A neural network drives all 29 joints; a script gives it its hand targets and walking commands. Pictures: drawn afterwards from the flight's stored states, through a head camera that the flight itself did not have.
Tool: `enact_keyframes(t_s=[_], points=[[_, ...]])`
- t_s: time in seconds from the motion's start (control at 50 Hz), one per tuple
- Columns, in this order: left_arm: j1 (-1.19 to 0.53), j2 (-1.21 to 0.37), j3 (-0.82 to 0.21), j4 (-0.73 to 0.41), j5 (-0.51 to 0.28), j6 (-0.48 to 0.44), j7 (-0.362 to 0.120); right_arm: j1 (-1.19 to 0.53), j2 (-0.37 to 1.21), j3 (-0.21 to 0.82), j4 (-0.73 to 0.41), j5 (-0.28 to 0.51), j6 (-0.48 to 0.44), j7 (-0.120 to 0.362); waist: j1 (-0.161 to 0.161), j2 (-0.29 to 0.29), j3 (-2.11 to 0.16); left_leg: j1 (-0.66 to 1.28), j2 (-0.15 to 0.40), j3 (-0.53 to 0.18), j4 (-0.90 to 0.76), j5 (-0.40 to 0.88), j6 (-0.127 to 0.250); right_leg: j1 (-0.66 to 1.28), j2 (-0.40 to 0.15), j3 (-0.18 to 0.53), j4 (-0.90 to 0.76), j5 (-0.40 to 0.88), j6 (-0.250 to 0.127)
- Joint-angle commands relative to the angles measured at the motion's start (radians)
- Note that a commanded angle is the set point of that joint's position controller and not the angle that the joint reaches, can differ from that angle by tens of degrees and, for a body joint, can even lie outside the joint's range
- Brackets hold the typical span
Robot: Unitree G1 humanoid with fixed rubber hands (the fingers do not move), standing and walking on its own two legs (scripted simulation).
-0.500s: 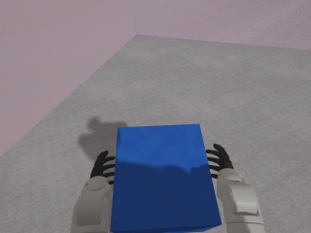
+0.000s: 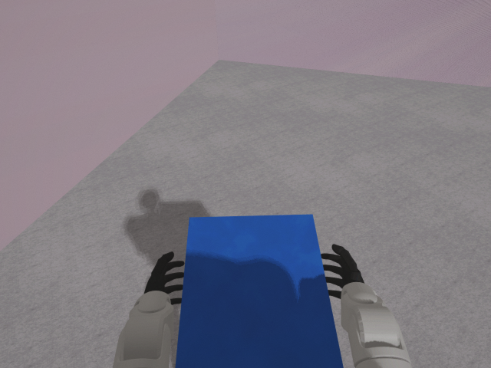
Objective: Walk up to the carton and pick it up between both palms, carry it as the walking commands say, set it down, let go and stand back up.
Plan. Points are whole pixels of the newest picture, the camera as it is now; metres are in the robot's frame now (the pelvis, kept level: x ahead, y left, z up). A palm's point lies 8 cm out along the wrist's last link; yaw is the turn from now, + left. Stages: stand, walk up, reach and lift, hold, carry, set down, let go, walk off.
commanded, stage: carry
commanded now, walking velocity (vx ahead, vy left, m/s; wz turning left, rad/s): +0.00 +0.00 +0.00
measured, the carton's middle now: (253, 299) +0.30 +0.01 -0.06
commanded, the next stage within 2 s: none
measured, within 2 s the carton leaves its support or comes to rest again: neither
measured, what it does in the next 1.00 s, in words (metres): stands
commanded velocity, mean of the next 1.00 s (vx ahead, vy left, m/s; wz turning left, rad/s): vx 0.00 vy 0.00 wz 0.00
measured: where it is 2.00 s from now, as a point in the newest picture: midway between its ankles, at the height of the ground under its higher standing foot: outside the picture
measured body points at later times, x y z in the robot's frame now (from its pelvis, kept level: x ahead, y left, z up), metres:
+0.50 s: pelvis -0.02 +0.01 +0.00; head -0.04 +0.01 +0.45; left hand +0.26 +0.18 +0.02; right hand +0.27 -0.14 +0.03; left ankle -0.01 +0.07 -0.73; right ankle -0.08 -0.10 -0.73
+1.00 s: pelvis -0.04 +0.02 +0.00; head -0.07 +0.02 +0.45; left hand +0.24 +0.19 +0.03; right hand +0.25 -0.14 +0.03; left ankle -0.01 +0.07 -0.73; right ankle -0.08 -0.10 -0.73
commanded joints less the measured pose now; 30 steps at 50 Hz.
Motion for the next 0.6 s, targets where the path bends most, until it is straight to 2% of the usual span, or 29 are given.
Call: enact_keyframes(t_s=[0.0,0.02,0.06,0.08,0.1,0.12,0.14,0.2,0.22,0.26,0.28,0.32,0.34,0.36,0.38,0.4,0.42,0.44,0.46,0.48,0.5,0.54,0.56,0.58], points=[[-0.404,-0.812,-0.594,-0.180,-0.272,-0.044,-0.271,-0.412,0.830,0.662,-0.171,0.272,-0.017,0.240,-0.001,0.014,-0.216,0.179,0.174,-0.179,-0.063,0.543,0.007,-0.012,-0.116,0.091,-0.076,0.458,-0.013],[-0.379,-0.801,-0.576,-0.144,-0.255,-0.034,-0.270,-0.434,0.803,0.657,-0.180,0.266,-0.012,0.237,0.002,-0.001,-0.210,0.175,0.177,-0.185,-0.066,0.563,0.009,-0.010,-0.102,0.087,-0.074,0.439,-0.015],[-0.380,-0.792,-0.562,-0.126,-0.242,-0.023,-0.275,-0.395,0.803,0.625,-0.127,0.236,0.003,0.240,0.001,0.021,-0.216,0.168,0.174,-0.186,-0.068,0.573,0.016,-0.006,-0.117,0.084,-0.069,0.422,-0.011],[-0.464,-0.792,-0.578,-0.155,-0.251,-0.024,-0.281,-0.428,0.815,0.622,-0.120,0.234,0.004,0.244,-0.001,0.022,-0.169,0.150,0.178,-0.196,-0.084,0.552,0.019,-0.023,-0.110,0.084,-0.084,0.351,-0.007],[-0.442,-0.789,-0.573,-0.131,-0.244,-0.021,-0.283,-0.381,0.815,0.608,-0.071,0.222,0.008,0.248,0.000,0.047,-0.166,0.144,0.175,-0.188,-0.083,0.532,0.014,-0.031,-0.119,0.093,-0.085,0.366,-0.010],[-0.436,-0.799,-0.569,-0.141,-0.250,-0.024,-0.286,-0.411,0.825,0.635,-0.108,0.239,0.006,0.252,-0.001,-0.017,-0.187,0.144,0.171,-0.190,-0.084,0.522,0.011,-0.006,-0.117,0.089,-0.083,0.390,-0.007],[-0.473,-0.805,-0.584,-0.158,-0.251,-0.030,-0.288,-0.422,0.841,0.636,-0.101,0.243,0.001,0.259,-0.002,0.000,-0.170,0.138,0.172,-0.183,-0.083,0.501,0.012,-0.023,-0.117,0.084,-0.091,0.367,-0.004],[-0.497,-0.827,-0.576,-0.164,-0.261,-0.028,-0.294,-0.464,0.873,0.655,-0.110,0.266,0.005,0.269,-0.002,-0.028,-0.162,0.136,0.168,-0.188,-0.105,0.449,0.007,-0.030,-0.117,0.091,-0.104,0.333,-0.007],[-0.488,-0.825,-0.580,-0.165,-0.266,-0.027,-0.293,-0.425,0.866,0.638,-0.089,0.253,0.010,0.266,-0.005,0.004,-0.159,0.141,0.174,-0.190,-0.097,0.479,0.009,-0.038,-0.117,0.081,-0.101,0.326,-0.004],[-0.493,-0.820,-0.583,-0.161,-0.264,-0.023,-0.294,-0.404,0.858,0.617,-0.065,0.243,0.014,0.269,-0.006,0.027,-0.176,0.158,0.176,-0.193,-0.107,0.482,0.004,-0.036,-0.108,0.075,-0.098,0.277,-0.006],[-0.479,-0.829,-0.582,-0.146,-0.264,-0.017,-0.294,-0.397,0.855,0.610,-0.060,0.237,0.018,0.269,-0.004,0.030,-0.177,0.157,0.171,-0.185,-0.101,0.508,0.007,-0.042,-0.118,0.088,-0.094,0.323,-0.003],[-0.449,-0.828,-0.566,-0.119,-0.260,-0.017,-0.298,-0.434,0.849,0.627,-0.100,0.252,0.011,0.268,-0.004,-0.006,-0.184,0.164,0.171,-0.184,-0.094,0.524,0.006,-0.035,-0.113,0.082,-0.093,0.341,0.000],[-0.462,-0.834,-0.575,-0.127,-0.268,-0.019,-0.297,-0.421,0.841,0.603,-0.090,0.238,0.009,0.263,-0.006,0.034,-0.205,0.170,0.171,-0.179,-0.089,0.556,0.006,-0.020,-0.117,0.079,-0.080,0.374,0.002],[-0.497,-0.831,-0.576,-0.150,-0.269,-0.020,-0.299,-0.440,0.867,0.625,-0.081,0.254,0.012,0.271,-0.005,0.005,-0.192,0.146,0.169,-0.183,-0.097,0.489,0.008,-0.020,-0.121,0.086,-0.097,0.343,0.000],[-0.471,-0.852,-0.582,-0.150,-0.276,-0.026,-0.302,-0.444,0.871,0.640,-0.124,0.267,0.004,0.273,-0.005,0.000,-0.207,0.165,0.169,-0.180,-0.101,0.464,0.006,-0.028,-0.118,0.078,-0.096,0.319,-0.004],[-0.486,-0.843,-0.579,-0.143,-0.275,-0.025,-0.302,-0.453,0.866,0.641,-0.103,0.261,0.007,0.273,-0.005,-0.025,-0.193,0.157,0.173,-0.185,-0.100,0.493,0.010,-0.029,-0.119,0.085,-0.095,0.348,-0.005],[-0.507,-0.841,-0.588,-0.162,-0.276,-0.024,-0.300,-0.461,0.870,0.636,-0.112,0.266,0.005,0.275,-0.004,0.003,-0.187,0.153,0.172,-0.198,-0.121,0.476,0.010,-0.028,-0.114,0.081,-0.083,0.284,-0.007],[-0.462,-0.854,-0.581,-0.143,-0.275,-0.022,-0.302,-0.462,0.873,0.650,-0.137,0.276,0.004,0.271,-0.004,-0.015,-0.211,0.170,0.182,-0.192,-0.103,0.520,0.016,-0.017,-0.111,0.080,-0.087,0.311,-0.007],[-0.475,-0.837,-0.582,-0.154,-0.271,-0.026,-0.301,-0.428,0.868,0.635,-0.086,0.259,0.011,0.272,-0.006,-0.007,-0.214,0.173,0.175,-0.186,-0.101,0.531,0.011,-0.020,-0.118,0.075,-0.082,0.323,-0.002],[-0.492,-0.830,-0.584,-0.166,-0.274,-0.027,-0.300,-0.440,0.861,0.632,-0.102,0.264,0.006,0.275,-0.005,0.007,-0.219,0.177,0.172,-0.186,-0.102,0.521,0.011,-0.031,-0.116,0.077,-0.081,0.308,-0.004],[-0.512,-0.830,-0.594,-0.187,-0.279,-0.031,-0.299,-0.455,0.862,0.639,-0.114,0.266,0.005,0.272,-0.004,-0.004,-0.203,0.172,0.170,-0.185,-0.113,0.494,0.011,-0.034,-0.114,0.076,-0.085,0.284,-0.005],[-0.484,-0.840,-0.603,-0.181,-0.277,-0.025,-0.295,-0.416,0.865,0.622,-0.088,0.259,0.010,0.274,-0.007,0.066,-0.214,0.193,0.173,-0.181,-0.112,0.532,0.009,-0.036,-0.110,0.068,-0.076,0.282,-0.003],[-0.487,-0.827,-0.590,-0.166,-0.268,-0.025,-0.295,-0.429,0.864,0.633,-0.086,0.263,0.009,0.276,-0.004,0.021,-0.203,0.175,0.181,-0.195,-0.116,0.515,0.017,-0.038,-0.107,0.074,-0.081,0.258,-0.006],[-0.458,-0.825,-0.581,-0.143,-0.259,-0.019,-0.295,-0.405,0.844,0.610,-0.075,0.246,0.012,0.274,-0.004,0.036,-0.210,0.169,0.174,-0.190,-0.108,0.524,0.014,-0.039,-0.117,0.082,-0.083,0.289,-0.006]])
